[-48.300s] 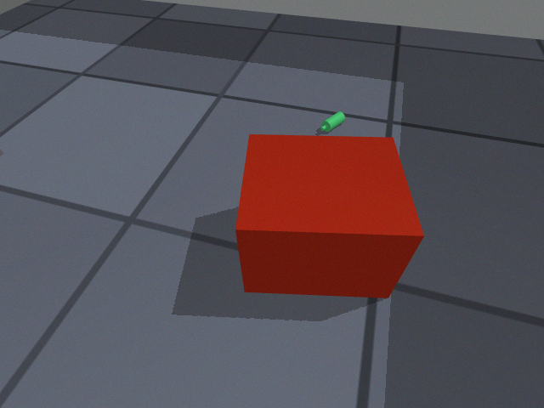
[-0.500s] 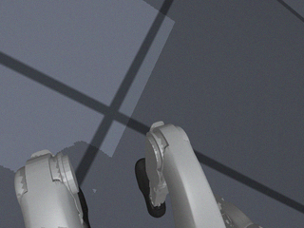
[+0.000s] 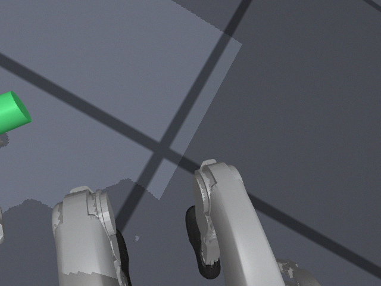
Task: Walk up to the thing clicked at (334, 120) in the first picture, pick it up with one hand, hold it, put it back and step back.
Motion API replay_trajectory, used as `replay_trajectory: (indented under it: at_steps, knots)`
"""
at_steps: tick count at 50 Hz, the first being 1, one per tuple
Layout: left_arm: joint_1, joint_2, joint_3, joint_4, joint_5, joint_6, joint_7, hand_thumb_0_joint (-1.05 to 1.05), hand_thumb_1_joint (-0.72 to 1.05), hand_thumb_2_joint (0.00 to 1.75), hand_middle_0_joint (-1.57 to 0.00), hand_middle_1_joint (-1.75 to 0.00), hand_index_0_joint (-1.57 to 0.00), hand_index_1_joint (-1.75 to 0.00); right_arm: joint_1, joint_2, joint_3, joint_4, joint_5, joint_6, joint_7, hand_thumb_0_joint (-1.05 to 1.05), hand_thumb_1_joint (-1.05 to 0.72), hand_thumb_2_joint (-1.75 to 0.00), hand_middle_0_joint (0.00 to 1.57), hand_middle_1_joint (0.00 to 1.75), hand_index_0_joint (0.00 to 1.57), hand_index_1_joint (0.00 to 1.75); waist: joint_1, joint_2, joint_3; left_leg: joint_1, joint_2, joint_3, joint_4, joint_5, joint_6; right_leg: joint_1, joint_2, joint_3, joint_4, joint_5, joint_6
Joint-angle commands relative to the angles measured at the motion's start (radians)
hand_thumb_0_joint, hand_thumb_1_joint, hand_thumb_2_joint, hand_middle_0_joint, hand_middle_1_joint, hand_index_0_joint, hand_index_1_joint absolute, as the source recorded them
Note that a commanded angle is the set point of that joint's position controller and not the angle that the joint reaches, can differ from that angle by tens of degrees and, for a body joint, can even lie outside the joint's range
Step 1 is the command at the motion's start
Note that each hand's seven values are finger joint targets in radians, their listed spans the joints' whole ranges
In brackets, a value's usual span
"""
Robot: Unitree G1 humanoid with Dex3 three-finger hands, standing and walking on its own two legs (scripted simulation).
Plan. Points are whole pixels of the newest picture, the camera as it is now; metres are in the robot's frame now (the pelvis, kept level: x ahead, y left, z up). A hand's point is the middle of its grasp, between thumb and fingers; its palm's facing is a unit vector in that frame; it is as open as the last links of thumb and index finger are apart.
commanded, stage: lift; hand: left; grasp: from above
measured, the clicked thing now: out of the picture +0.47 +0.36 -0.15
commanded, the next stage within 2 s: hold in 1.40 s
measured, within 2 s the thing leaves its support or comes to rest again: neither
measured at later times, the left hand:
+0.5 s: hand out of the picture +0.39 +0.33 +0.04, palm faces -0.36 -0.19 -0.91, open 9.7 cm
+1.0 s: hand out of the picture +0.34 +0.29 +0.23, palm faces -0.41 -0.20 -0.89, open 9.7 cm
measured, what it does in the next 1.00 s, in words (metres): rises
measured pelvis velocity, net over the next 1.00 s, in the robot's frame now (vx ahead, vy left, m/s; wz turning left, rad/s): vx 0.03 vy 0.00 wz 0.11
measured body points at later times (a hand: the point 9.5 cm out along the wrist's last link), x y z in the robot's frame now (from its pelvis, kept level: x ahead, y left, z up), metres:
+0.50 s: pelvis -0.01 +0.00 +0.12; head +0.16 +0.04 +0.54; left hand +0.40 +0.34 +0.09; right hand +0.13 -0.26 +0.00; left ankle +0.08 +0.13 -0.31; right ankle +0.10 -0.12 -0.31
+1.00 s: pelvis +0.03 +0.00 +0.31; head +0.11 +0.01 +0.76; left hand +0.36 +0.29 +0.28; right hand +0.15 -0.26 +0.19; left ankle +0.08 +0.13 -0.31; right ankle +0.10 -0.12 -0.31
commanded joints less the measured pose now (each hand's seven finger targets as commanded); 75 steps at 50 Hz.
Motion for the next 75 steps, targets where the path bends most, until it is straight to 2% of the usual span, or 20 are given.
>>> replay_trajectory:
  at_steps: [1, 3, 5, 9, 14, 23, 29, 30, 31, 32, 34, 41, 46, 48, 49, 54, 59, 60, 65, 75]
  knots:
    - [-0.246, 0.277, 0.021, -0.26, -0.013, 0.003, -0.013, 0.0, 0.75, 0.54, -1.09, -0.56, -1.11, -0.54, 0.202, -0.245, -0.12, -0.023, 0.02, 0.014, -0.025, 0.0, -0.91, -0.9, 0.2, 0.3, 0.2, 0.3, 0.05, 0.317, -0.74, 0.586, -0.032, 0.079, -0.316, 0.229, 0.013, 0.387, 0.029, -0.04, -0.265, 0.231, -0.068]
    - [-0.22, 0.235, 0.001, -0.302, -0.025, -0.003, -0.037, 0.0, 0.71, 0.56, -1.06, -0.57, -1.08, -0.55, 0.207, -0.237, -0.13, -0.029, 0.025, 0.023, -0.032, 0.0, -0.9, -0.9, 0.2, 0.3, 0.2, 0.3, 0.043, 0.3, -0.736, 0.605, -0.031, 0.079, -0.336, 0.227, 0.015, 0.401, 0.027, -0.038, -0.291, 0.229, -0.067]
    - [-0.184, 0.265, 0.016, -0.343, -0.028, -0.006, -0.054, 0.0, 0.67, 0.58, -1.03, -0.58, -1.05, -0.56, 0.202, -0.23, -0.139, -0.041, 0.033, 0.033, -0.042, 0.0, -0.9, -0.9, 0.2, 0.3, 0.2, 0.3, 0.067, 0.259, -0.762, 0.596, -0.035, 0.092, -0.35, 0.218, 0.023, 0.457, 0.029, -0.023, -0.327, 0.216, -0.064]
    - [-0.137, 0.204, -0.013, -0.45, -0.062, -0.008, -0.077, 0.0, 0.65, 0.56, -1.0, -0.59, -1.02, -0.56, 0.181, -0.21, -0.154, -0.057, 0.048, 0.042, -0.066, 0.0, -0.9, -0.9, 0.2, 0.3, 0.2, 0.3, 0.079, 0.241, -0.761, 0.648, -0.033, 0.083, -0.423, 0.161, 0.026, 0.489, 0.028, -0.01, -0.388, 0.173, -0.058]
    - [-0.073, 0.172, -0.023, -0.563, -0.093, -0.001, -0.084, 0.0, 0.58, 0.53, -0.92, -0.63, -0.96, -0.58, 0.149, -0.198, -0.165, -0.081, 0.067, 0.045, -0.099, 0.0, -0.89, -0.9, 0.2, 0.3, 0.2, 0.3, 0.094, 0.209, -0.74, 0.696, -0.032, 0.065, -0.524, 0.094, 0.027, 0.533, 0.028, 0.0, -0.463, 0.122, -0.055]
    - [0.035, 0.103, -0.051, -0.731, -0.143, 0.07, -0.085, 0.0, 0.6, 0.58, -0.92, -0.67, -0.96, -0.62, 0.079, -0.167, -0.172, -0.094, 0.094, 0.045, -0.158, 0.0, -0.89, -0.89, 0.2, 0.3, 0.2, 0.3, 0.117, 0.212, -0.723, 0.936, -0.027, 0.056, -0.748, 0.073, 0.018, 0.735, 0.023, 0.023, -0.662, 0.118, -0.044]
    - [0.166, 0.04, -0.093, -0.753, -0.15, 0.136, -0.09, 0.0, 0.61, 0.61, -0.93, -0.68, -0.97, -0.64, 0.052, -0.141, -0.16, -0.085, 0.114, 0.039, -0.195, 0.0, -0.88, -0.89, 0.2, 0.3, 0.2, 0.3, 0.127, 0.163, -0.675, 1.093, -0.029, 0.074, -0.889, 0.141, 0.015, 0.917, 0.023, 0.038, -0.828, 0.166, -0.043]
    - [0.153, 0.015, -0.114, -0.768, -0.155, 0.143, -0.088, 0.0, 0.62, 0.61, -0.93, -0.68, -0.97, -0.64, 0.05, -0.134, -0.157, -0.081, 0.115, 0.038, -0.2, 0.0, -0.88, -0.89, 0.2, 0.3, 0.2, 0.3, 0.114, 0.155, -0.653, 1.106, -0.029, 0.077, -0.907, 0.144, 0.017, 0.937, 0.024, 0.041, -0.856, 0.17, -0.044]
    - [0.174, 0.023, -0.1, -0.765, -0.157, 0.153, -0.085, 0.0, 0.62, 0.61, -0.94, -0.67, -0.97, -0.64, 0.047, -0.136, -0.154, -0.077, 0.119, 0.034, -0.206, 0.0, -0.88, -0.89, 0.2, 0.3, 0.2, 0.3, 0.126, 0.15, -0.639, 1.139, -0.028, 0.065, -0.945, 0.139, 0.014, 0.968, 0.022, 0.042, -0.875, 0.171, -0.043]
    - [0.198, -0.018, -0.134, -0.73, -0.158, 0.164, -0.086, 0.0, 0.64, 0.62, -0.96, -0.68, -0.99, -0.64, 0.039, -0.126, -0.151, -0.073, 0.119, 0.031, -0.212, 0.0, -0.88, -0.89, 0.2, 0.3, 0.2, 0.3, 0.116, 0.139, -0.589, 1.154, -0.026, 0.064, -0.975, 0.132, 0.012, 0.976, 0.024, 0.042, -0.899, 0.167, -0.044]
    - [0.213, -0.015, -0.134, -0.725, -0.158, 0.178, -0.081, 0.0, 0.63, 0.62, -0.94, -0.69, -0.98, -0.65, 0.038, -0.122, -0.147, -0.069, 0.122, 0.023, -0.222, 0.0, -0.88, -0.89, 0.2, 0.3, 0.2, 0.3, 0.123, 0.119, -0.538, 1.191, -0.027, 0.054, -1.04, 0.104, 0.01, 1.032, 0.027, 0.048, -0.959, 0.141, -0.045]
    - [0.228, -0.141, -0.217, -0.653, -0.176, 0.204, -0.075, 0.0, 0.62, 0.62, -0.93, -0.72, -0.96, -0.68, 0.031, -0.107, -0.141, -0.041, 0.131, -0.029, -0.251, 0.0, -0.88, -0.89, 0.2, 0.3, 0.2, 0.3, 0.126, 0.109, -0.406, 1.353, -0.019, 0.042, -1.23, 0.085, 0.001, 1.161, 0.031, 0.066, -1.127, 0.142, -0.046]
    - [0.271, -0.176, -0.241, -0.646, -0.166, 0.205, -0.052, 0.0, 0.63, 0.57, -0.92, -0.73, -0.97, -0.67, 0.056, -0.091, -0.142, -0.031, 0.134, -0.06, -0.257, 0.0, -0.89, -0.9, 0.2, 0.3, 0.2, 0.3, 0.138, 0.074, -0.395, 1.432, -0.031, 0.087, -1.294, 0.224, 0.002, 1.327, 0.031, 0.089, -1.25, 0.223, -0.048]
    - [0.254, -0.156, -0.23, -0.662, -0.156, 0.205, -0.039, 0.0, 0.64, 0.58, -0.92, -0.75, -0.97, -0.69, 0.071, -0.092, -0.144, -0.02, 0.134, -0.067, -0.259, 0.0, -0.89, -0.9, 0.2, 0.3, 0.2, 0.3, 0.151, 0.081, -0.415, 1.485, -0.034, 0.1, -1.319, 0.285, 0.002, 1.386, 0.032, 0.095, -1.285, 0.277, -0.046]
    - [0.242, -0.182, -0.248, -0.655, -0.157, 0.206, -0.034, 0.0, 0.64, 0.58, -0.92, -0.76, -0.97, -0.7, 0.074, -0.085, -0.141, -0.014, 0.133, -0.069, -0.26, 0.0, -0.89, -0.9, 0.2, 0.3, 0.2, 0.3, 0.137, 0.071, -0.406, 1.505, -0.035, 0.102, -1.331, 0.313, 0.003, 1.406, 0.034, 0.095, -1.301, 0.306, -0.044]
    - [0.215, -0.173, -0.231, -0.656, -0.157, 0.217, 0.01, 0.0, 0.66, 0.62, -0.93, -0.77, -0.99, -0.71, 0.08, -0.085, -0.148, 0.008, 0.13, -0.077, -0.261, 0.0, -0.88, -0.89, 0.2, 0.3, 0.2, 0.3, 0.16, 0.081, -0.388, 1.617, -0.031, 0.107, -1.43, 0.343, -0.004, 1.496, 0.03, 0.096, -1.386, 0.329, -0.043]
    - [0.284, -0.248, -0.273, -0.561, -0.167, 0.251, 0.006, 0.0, 0.69, 0.59, -0.93, -0.77, -0.99, -0.71, 0.085, -0.081, -0.153, 0.019, 0.132, -0.08, -0.253, 0.0, -0.88, -0.89, 0.2, 0.3, 0.2, 0.3, 0.167, 0.026, -0.334, 1.67, -0.035, 0.109, -1.495, 0.419, -0.002, 1.58, 0.029, 0.101, -1.454, 0.412, -0.038]
    - [0.236, -0.241, -0.274, -0.602, -0.176, 0.252, 0.004, 0.0, 0.68, 0.62, -0.94, -0.77, -1.0, -0.71, 0.082, -0.081, -0.154, 0.014, 0.129, -0.081, -0.251, 0.0, -0.88, -0.89, 0.2, 0.3, 0.2, 0.3, 0.165, 0.042, -0.337, 1.688, -0.038, 0.113, -1.504, 0.43, -0.002, 1.599, 0.026, 0.106, -1.476, 0.426, -0.033]
    - [0.277, -0.252, -0.274, -0.575, -0.197, 0.273, -0.008, 0.0, 0.66, 0.58, -0.93, -0.75, -0.98, -0.69, 0.084, -0.085, -0.156, 0.01, 0.134, -0.084, -0.246, 0.0, -0.88, -0.89, 0.2, 0.3, 0.2, 0.3, 0.183, 0.014, -0.316, 1.754, -0.042, 0.121, -1.571, 0.484, -0.004, 1.69, 0.023, 0.104, -1.535, 0.478, -0.028]
    - [0.229, -0.285, -0.296, -0.63, -0.176, 0.257, -0.014, 0.0, 0.67, 0.57, -0.92, -0.76, -0.99, -0.7, 0.071, -0.08, -0.156, 0.007, 0.138, -0.081, -0.238, 0.0, -0.88, -0.89, 0.2, 0.3, 0.2, 0.3, 0.181, 0.0, -0.332, 1.879, -0.049, 0.137, -1.652, 0.575, -0.001, 1.793, 0.019, 0.111, -1.611, 0.585, -0.02]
